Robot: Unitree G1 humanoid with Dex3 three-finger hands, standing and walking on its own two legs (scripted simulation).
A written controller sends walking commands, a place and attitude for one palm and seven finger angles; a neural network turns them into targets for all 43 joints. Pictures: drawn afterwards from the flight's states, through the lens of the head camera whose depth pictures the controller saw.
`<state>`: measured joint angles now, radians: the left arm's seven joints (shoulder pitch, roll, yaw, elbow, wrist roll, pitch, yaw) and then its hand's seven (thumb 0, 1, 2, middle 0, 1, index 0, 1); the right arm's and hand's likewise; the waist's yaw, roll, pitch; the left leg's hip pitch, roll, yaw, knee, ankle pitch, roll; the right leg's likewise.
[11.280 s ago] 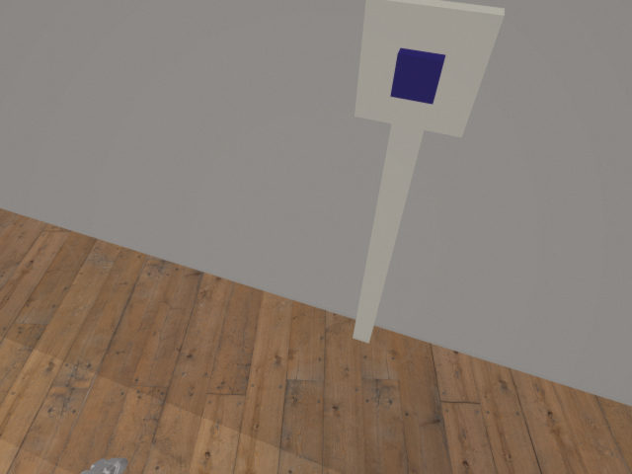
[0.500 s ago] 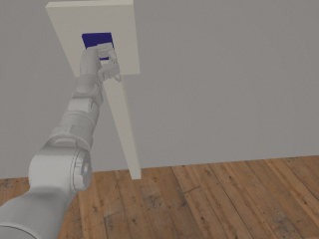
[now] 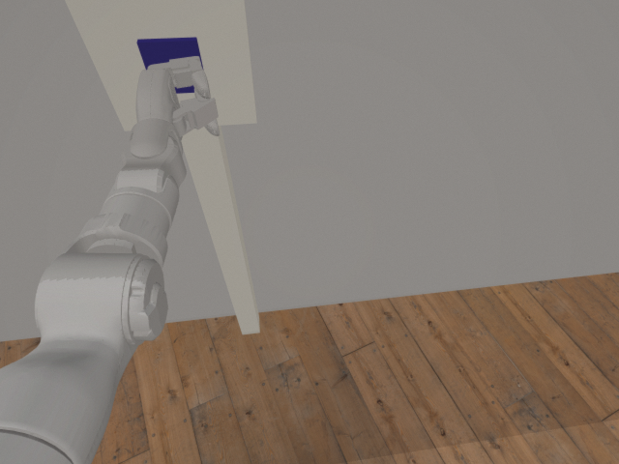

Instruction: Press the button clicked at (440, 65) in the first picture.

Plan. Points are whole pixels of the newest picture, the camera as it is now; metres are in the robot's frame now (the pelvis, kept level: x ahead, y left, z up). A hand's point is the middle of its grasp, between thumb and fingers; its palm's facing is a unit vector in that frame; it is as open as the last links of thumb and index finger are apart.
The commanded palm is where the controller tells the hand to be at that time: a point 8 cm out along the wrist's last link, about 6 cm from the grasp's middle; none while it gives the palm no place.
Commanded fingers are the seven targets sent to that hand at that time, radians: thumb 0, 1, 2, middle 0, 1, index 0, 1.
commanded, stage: pull the fist back off the button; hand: left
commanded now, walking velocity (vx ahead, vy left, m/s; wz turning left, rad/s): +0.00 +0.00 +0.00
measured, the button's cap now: (175, 62) +0.57 +0.13 +0.21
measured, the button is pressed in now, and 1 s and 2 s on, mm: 13 0 0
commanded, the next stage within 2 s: draw the hand back to the body in 1.06 s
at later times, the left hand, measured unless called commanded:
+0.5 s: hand (209, 115) +0.50 +0.09 +0.18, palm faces +0.02 -1.00 +0.02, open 2.9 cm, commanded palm +0.46 +0.15 +0.18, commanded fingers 0.00 0.90 0.90 -1.30 -1.50 -1.30 -1.50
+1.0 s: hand (203, 153) +0.43 +0.09 +0.19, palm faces +0.01 -1.00 +0.02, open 3.1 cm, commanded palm +0.40 +0.14 +0.18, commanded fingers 0.00 0.90 0.90 -1.30 -1.50 -1.30 -1.50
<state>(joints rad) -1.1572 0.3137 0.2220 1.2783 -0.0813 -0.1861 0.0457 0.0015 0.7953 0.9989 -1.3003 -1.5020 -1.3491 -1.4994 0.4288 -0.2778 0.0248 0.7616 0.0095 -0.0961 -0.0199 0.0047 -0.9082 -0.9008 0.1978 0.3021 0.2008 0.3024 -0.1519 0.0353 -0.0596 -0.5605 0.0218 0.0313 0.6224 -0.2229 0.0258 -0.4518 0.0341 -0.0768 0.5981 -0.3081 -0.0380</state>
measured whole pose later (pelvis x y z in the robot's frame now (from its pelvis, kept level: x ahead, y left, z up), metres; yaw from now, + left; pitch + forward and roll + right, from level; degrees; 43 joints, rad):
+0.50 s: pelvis +0.00 +0.01 +0.00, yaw -1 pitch +7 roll -1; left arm -1.01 0.24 0.23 1.10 -0.09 -0.18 0.06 -0.01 0.83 0.93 -1.30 -1.50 -1.31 -1.50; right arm 0.41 -0.26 0.02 0.72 0.01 -0.10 0.00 0.01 -0.91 -0.90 0.20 0.30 0.20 0.30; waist -0.11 0.04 -0.07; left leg -0.52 0.02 0.07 0.63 -0.24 0.04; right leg -0.42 0.03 -0.04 0.61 -0.32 -0.02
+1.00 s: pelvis +0.04 -0.01 +0.01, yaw -1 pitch +1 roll +0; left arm -0.53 0.12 0.09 0.42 -0.16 0.10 0.03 0.01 0.90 0.90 -1.30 -1.50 -1.30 -1.50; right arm 0.23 -0.25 0.02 0.64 0.05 -0.03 -0.04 0.01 -0.91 -0.90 0.20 0.30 0.20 0.30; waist 0.01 0.04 -0.07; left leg -0.29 0.01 0.05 0.51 -0.25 0.01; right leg -0.19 0.03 -0.05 0.50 -0.33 -0.05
